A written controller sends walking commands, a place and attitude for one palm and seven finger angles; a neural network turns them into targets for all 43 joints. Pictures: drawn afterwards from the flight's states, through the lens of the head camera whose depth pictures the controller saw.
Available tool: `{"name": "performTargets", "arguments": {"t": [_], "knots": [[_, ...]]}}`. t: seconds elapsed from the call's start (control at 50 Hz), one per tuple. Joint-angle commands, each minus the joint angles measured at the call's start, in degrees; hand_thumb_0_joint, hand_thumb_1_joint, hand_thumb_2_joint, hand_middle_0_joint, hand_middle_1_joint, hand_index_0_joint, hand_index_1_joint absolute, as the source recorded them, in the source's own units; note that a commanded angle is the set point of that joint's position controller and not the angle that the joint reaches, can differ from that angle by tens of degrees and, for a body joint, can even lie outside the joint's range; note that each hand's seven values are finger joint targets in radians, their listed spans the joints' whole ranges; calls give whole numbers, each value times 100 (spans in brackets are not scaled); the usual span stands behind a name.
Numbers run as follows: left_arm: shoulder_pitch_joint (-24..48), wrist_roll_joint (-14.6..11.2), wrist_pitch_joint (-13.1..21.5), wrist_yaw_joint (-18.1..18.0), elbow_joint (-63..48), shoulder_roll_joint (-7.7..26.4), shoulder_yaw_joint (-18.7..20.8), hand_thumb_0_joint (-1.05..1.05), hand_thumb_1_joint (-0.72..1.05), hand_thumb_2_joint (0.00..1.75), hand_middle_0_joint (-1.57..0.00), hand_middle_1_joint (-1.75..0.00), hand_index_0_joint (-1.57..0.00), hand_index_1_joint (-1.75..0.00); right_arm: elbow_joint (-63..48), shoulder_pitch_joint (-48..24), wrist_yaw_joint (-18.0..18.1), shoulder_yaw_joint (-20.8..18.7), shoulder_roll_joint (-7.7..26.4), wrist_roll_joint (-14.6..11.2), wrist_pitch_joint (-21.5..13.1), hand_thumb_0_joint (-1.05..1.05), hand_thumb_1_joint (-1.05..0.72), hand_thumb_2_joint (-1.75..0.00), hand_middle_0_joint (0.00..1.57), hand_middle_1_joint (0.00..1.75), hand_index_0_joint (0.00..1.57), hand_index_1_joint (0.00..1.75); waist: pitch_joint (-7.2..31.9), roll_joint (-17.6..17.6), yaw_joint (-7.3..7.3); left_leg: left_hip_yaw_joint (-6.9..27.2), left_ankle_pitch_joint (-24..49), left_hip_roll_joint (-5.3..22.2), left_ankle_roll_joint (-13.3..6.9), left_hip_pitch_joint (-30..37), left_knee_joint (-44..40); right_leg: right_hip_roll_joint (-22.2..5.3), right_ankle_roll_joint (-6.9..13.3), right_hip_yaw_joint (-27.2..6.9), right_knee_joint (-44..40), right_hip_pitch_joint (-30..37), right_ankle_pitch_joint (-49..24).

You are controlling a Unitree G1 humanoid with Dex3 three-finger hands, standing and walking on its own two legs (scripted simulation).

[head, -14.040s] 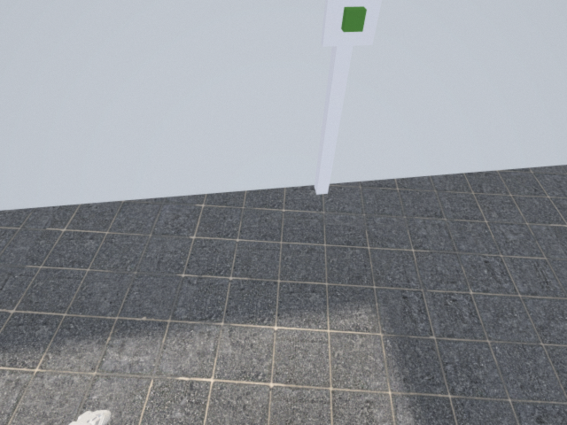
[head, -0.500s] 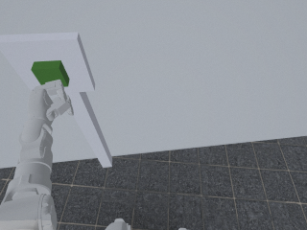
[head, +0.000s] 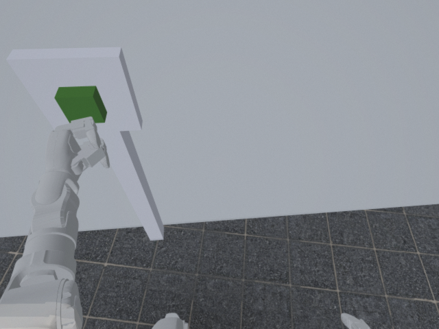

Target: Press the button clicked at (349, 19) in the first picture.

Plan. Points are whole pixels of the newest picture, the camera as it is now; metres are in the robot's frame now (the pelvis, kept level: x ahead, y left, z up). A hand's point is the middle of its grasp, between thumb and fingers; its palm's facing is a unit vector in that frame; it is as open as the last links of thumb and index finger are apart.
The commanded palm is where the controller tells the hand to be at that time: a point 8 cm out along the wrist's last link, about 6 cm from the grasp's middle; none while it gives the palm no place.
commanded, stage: press the button with the knuckle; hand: left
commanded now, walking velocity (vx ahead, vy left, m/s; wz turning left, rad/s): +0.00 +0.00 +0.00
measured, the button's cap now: (83, 104) +0.50 +0.27 +0.12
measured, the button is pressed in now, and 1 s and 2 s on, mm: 0 13 3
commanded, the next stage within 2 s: hold the button down briefly in 1.18 s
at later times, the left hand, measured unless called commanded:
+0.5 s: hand (103, 139) +0.43 +0.22 +0.09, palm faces +0.11 -0.99 +0.01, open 3.1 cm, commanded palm +0.41 +0.28 +0.09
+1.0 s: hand (100, 132) +0.45 +0.24 +0.09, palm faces +0.10 -1.00 -0.01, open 3.0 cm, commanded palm +0.45 +0.28 +0.09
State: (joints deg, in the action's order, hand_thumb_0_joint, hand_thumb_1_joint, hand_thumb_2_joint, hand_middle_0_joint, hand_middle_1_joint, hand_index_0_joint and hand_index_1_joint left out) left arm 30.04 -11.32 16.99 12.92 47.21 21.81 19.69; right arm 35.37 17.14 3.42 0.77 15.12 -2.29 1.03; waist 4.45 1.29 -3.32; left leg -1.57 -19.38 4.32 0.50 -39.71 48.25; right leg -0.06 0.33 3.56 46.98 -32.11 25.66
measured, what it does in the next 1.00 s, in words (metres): stands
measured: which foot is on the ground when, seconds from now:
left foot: down 0.00-1.00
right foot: down 0.00-1.00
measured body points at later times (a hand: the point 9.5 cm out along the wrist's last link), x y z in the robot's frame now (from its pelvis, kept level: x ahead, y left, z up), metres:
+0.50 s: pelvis +0.00 +0.00 +0.00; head +0.06 +0.01 +0.44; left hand +0.42 +0.28 +0.09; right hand +0.06 -0.27 -0.12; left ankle +0.04 +0.13 -0.70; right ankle -0.03 -0.12 -0.70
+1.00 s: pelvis -0.02 +0.00 -0.01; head +0.07 +0.02 +0.43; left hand +0.44 +0.29 +0.09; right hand +0.02 -0.27 -0.12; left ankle +0.04 +0.13 -0.70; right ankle -0.03 -0.12 -0.70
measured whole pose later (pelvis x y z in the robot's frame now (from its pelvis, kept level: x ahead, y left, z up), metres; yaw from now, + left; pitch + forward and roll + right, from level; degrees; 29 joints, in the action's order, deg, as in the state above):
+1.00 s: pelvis -0.02 +0.00 -0.01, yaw +0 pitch +14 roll -3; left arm 45.9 -7.3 20.6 14.6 65.2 29.3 23.3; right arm 38.3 20.4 3.5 1.6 15.2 -1.2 1.9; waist 4.4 1.0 -6.7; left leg -0.5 -19.3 4.9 0.2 -47.2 52.3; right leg 0.6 0.1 4.2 50.2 -39.0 25.3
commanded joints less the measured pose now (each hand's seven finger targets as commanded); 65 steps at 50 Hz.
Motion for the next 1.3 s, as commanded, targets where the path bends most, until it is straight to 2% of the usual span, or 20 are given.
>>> {"name": "performTargets", "arguments": {"t": [0.0, 0.08, 0.14, 0.18, 0.22, 0.34, 0.44, 0.48, 0.52, 0.56, 0.6, 0.64, 0.74, 0.8, 0.92, 1.0, 1.06, 1.08, 1.14, 1.28], "knots": [[2083, -86, 472, -17, -1402, 1231, 196, 0, 90, 90, -130, -150, -130, -150, -563, 297, 38, -335, 842, 3, -180, 0, -90, -90, 20, 30, 20, 30, 2044, 318, -57, 189, 1366, -311, -231, 2004, -422, 239, 25, -160, -644, -6, -1958], [1765, -79, 470, -77, -1441, 1488, 457, 0, 90, 90, -130, -150, -130, -150, -582, 270, 28, -319, 841, 9, -162, 0, -90, -90, 20, 30, 20, 30, 1989, 175, 14, 127, 1408, -332, -257, 1797, -435, 230, 4, -206, -652, 258, -2170], [2194, -64, 455, -62, -1284, 1649, 502, 0, 90, 90, -130, -150, -130, -150, -532, 267, 72, -290, 853, 4, -139, 0, -90, -90, 20, 30, 20, 30, 1713, 19, -107, 128, 1104, -333, -286, 1563, -445, 225, -23, -248, -723, 175, -1921], [2336, -29, 502, -17, -1224, 1824, 619, 0, 90, 90, -130, -150, -130, -150, -494, 309, 102, -296, 858, 10, -143, 0, -90, -90, 20, 30, 20, 30, 1885, 307, -79, 115, 1170, -337, -267, 1654, -430, 216, -9, -271, -696, 181, -1956], [2538, -38, 549, 57, -1199, 1535, 333, 0, 90, 90, -130, -150, -130, -150, -480, 311, 94, -280, 821, 3, -166, 0, -90, -90, 20, 30, 20, 30, 1851, 450, -164, 139, 1161, -333, -262, 1780, -410, 234, 0, -243, -695, 7, -1885], [2607, -47, 522, 179, -648, 1391, 195, 0, 90, 90, -130, -150, -130, -150, -384, 472, 70, -312, 880, 15, -138, 0, -90, -90, 20, 30, 20, 30, 1875, 265, -217, 222, 1221, -307, -258, 1801, -367, 252, 25, -174, -642, -196, -1821], [2746, 5, 491, 82, -326, 1960, 655, 0, 90, 90, -130, -150, -130, -150, -403, 562, 65, -311, 946, 47, -63, 0, -90, -90, 20, 30, 20, 30, 1941, -50, -140, 159, 1068, -325, -291, 1413, -337, 237, -24, -257, -637, 10, -1789], [3042, 105, 576, 66, -371, 1946, 568, 0, 90, 90, -130, -150, -130, -150, -391, 593, 49, -297, 903, 53, -40, 0, -90, -90, 20, 30, 20, 30, 1977, 334, -184, 159, 1194, -317, -277, 1559, -304, 240, -9, -243, -575, -130, -1861], [3056, 136, 661, 58, -359, 2115, 706, 0, 90, 90, -130, -150, -130, -150, -383, 649, 46, -319, 918, 69, -23, 0, -90, -90, 20, 30, 20, 30, 2160, 321, -161, 177, 1299, -299, -269, 1614, -257, 259, -4, -259, -535, -92, -1932], [3155, 121, 687, 82, -245, 1954, 579, 0, 90, 90, -130, -150, -130, -150, -381, 644, 34, -305, 906, 58, -11, 0, -90, -90, 20, 30, 20, 30, 2057, 335, -242, 194, 1175, -287, -265, 1626, -258, 283, -5, -228, -545, -262, -1762], [3343, 110, 718, 92, -215, 2166, 710, 0, 90, 90, -130, -150, -130, -150, -347, 676, 53, -317, 941, 62, 0, 0, -90, -90, 20, 30, 20, 30, 2077, 389, -236, 189, 1120, -286, -264, 1561, -254, 274, -10, -251, -554, -236, -1725], [3542, 117, 741, 104, -296, 2018, 578, 0, 90, 90, -130, -150, -130, -150, -322, 714, 51, -318, 925, 71, -3, 0, -90, -90, 20, 30, 20, 30, 2162, 460, -303, 232, 1213, -273, -268, 1720, -226, 288, 7, -227, -527, -347, -1730], [3965, 186, 685, 61, 82, 2064, 493, 0, 90, 90, -130, -150, -130, -150, -206, 785, 78, -304, 965, 73, 4, 0, -90, -90, 20, 30, 20, 30, 1859, 378, -473, 299, 842, -248, -271, 1563, -240, 296, -6, -209, -599, -689, -1298], [4106, 219, 717, 32, 133, 2103, 496, 0, 90, 90, -130, -150, -130, -150, -170, 851, 75, -312, 985, 96, -27, 0, -90, -90, 20, 30, 20, 30, 2181, 512, -463, 350, 889, -234, -249, 1740, -223, 297, 2, -190, -558, -742, -1233], [4552, 290, 687, 46, 555, 2390, 534, 0, 90, 90, -130, -150, -130, -150, -107, 920, 83, -260, 1035, 104, -38, 0, -90, -90, 20, 30, 20, 30, 1931, 404, -600, 369, 542, -231, -269, 1330, -176, 299, -25, -229, -572, -878, -972], [4824, 326, 687, 36, 705, 2526, 581, 0, 90, 90, -130, -150, -130, -150, -82, 990, 92, -257, 1051, 114, -70, 0, -90, -90, 20, 30, 20, 30, 2009, 582, -642, 403, 459, -223, -255, 1323, -126, 301, -15, -216, -519, -1032, -850], [5109, 300, 656, 42, 816, 2610, 553, 0, 90, 90, -130, -150, -130, -150, -62, 1025, 112, -231, 1081, 108, -95, 0, -90, -90, 20, 30, 20, 30, 2000, 383, -768, 413, 250, -209, -287, 1113, -80, 297, -54, -254, -529, -1077, -708], [5129, 312, 659, 45, 849, 2743, 643, 0, 90, 90, -130, -150, -130, -150, -60, 1031, 123, -236, 1095, 114, -109, 0, -90, -90, 20, 30, 20, 30, 2032, 492, -726, 417, 166, -215, -273, 1080, -76, 290, -44, -259, -516, -1095, -626], [5393, 341, 692, 14, 713, 2644, 532, 0, 90, 90, -130, -150, -130, -150, -50, 1078, 117, -230, 1085, 136, -160, 0, -90, -90, 20, 30, 20, 30, 2173, 799, -778, 475, 164, -204, -261, 1269, -54, 297, -11, -225, -440, -1310, -582], [5561, 371, 623, -57, 1017, 2782, 431, 0, 90, 90, -130, -150, -130, -150, -29, 1082, 158, -170, 1158, 107, -277, 0, -90, -90, 20, 30, 20, 30, 1952, 640, -886, 507, -566, -176, -273, 856, -101, 280, -46, -255, -474, -1481, -88]]}}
